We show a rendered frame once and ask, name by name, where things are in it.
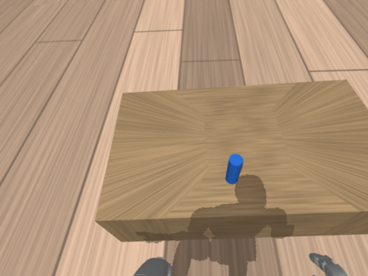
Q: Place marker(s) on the right robot hand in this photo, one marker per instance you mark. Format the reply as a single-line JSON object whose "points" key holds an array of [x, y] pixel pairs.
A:
{"points": [[327, 265]]}

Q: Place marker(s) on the can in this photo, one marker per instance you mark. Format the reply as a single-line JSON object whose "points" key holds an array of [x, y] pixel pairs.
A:
{"points": [[234, 167]]}

